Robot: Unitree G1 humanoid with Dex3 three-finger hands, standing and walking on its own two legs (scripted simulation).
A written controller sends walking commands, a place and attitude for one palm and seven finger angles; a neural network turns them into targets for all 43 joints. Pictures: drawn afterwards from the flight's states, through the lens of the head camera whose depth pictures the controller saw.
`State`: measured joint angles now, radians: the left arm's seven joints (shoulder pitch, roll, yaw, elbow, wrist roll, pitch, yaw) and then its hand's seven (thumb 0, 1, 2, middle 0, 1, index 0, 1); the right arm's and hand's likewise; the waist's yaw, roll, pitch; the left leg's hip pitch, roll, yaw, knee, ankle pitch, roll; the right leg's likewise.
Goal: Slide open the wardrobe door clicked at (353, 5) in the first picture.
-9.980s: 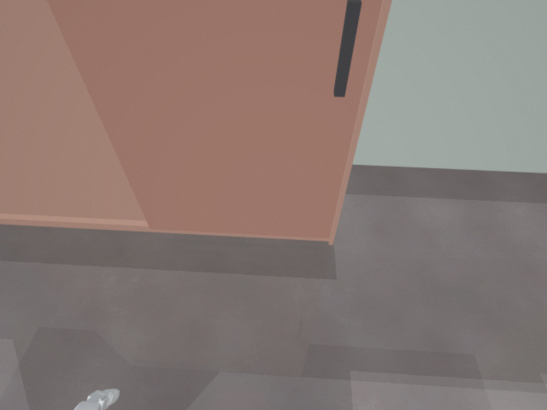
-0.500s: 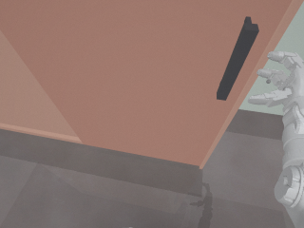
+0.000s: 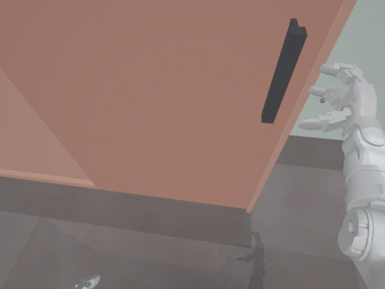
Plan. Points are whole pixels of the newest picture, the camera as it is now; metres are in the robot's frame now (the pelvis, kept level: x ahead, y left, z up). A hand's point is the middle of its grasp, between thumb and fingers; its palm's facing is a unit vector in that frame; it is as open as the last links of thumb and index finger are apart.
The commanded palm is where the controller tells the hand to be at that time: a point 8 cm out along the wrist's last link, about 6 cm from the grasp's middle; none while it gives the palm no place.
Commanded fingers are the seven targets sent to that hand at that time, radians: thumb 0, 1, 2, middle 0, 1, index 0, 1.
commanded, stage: feel for the door with the fingertips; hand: right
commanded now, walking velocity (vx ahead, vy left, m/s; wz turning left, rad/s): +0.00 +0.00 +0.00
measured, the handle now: (278, 76) +0.54 -0.11 +0.14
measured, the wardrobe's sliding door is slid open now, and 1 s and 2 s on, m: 0.00 0.00 0.00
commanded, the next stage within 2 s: slide the fingers in behind the handle in 0.92 s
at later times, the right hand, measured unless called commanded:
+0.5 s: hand (298, 97) +0.48 -0.14 +0.15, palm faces -0.01 +1.00 +0.02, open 14.0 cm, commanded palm +0.46 -0.19 +0.15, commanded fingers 0.00 0.50 -0.30 0.30 1.20 0.30 1.20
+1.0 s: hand (300, 89) +0.50 -0.15 +0.15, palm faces +0.01 +1.00 +0.01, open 13.8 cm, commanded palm +0.48 -0.19 +0.15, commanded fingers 0.00 0.50 -0.30 0.30 1.20 0.30 1.20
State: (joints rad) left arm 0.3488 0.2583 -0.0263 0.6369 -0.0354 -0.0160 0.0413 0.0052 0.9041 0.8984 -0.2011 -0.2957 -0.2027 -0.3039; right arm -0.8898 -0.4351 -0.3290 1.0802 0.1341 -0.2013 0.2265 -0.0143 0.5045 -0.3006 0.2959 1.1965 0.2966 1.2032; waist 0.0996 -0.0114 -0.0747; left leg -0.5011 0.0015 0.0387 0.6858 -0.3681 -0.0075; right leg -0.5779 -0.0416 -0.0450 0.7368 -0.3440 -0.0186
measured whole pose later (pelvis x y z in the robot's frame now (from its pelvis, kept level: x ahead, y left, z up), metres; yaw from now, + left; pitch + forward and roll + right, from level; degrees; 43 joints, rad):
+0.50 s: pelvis +0.00 +0.01 +0.00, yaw +0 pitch +10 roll +1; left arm 0.41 0.26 -0.01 0.67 -0.03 -0.02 0.02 0.01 0.90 0.90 -0.20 -0.30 -0.20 -0.30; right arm -0.86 -0.36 -0.29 1.03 0.13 -0.21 0.15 -0.01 0.50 -0.30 0.30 1.20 0.30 1.20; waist 0.11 -0.03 -0.08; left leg -0.49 -0.01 0.03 0.68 -0.36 0.00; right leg -0.56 -0.05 -0.05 0.72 -0.34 -0.01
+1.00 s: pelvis +0.00 +0.01 +0.00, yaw +0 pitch +12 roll +1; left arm 0.42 0.27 0.00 0.68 -0.02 -0.01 0.03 0.01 0.91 0.90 -0.20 -0.30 -0.20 -0.30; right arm -0.98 -0.42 -0.31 1.16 0.11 -0.23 0.16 -0.01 0.50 -0.30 0.33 1.23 0.33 1.23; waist 0.13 -0.02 -0.07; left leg -0.53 -0.01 0.05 0.69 -0.36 0.01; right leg -0.61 -0.05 -0.03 0.73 -0.33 0.00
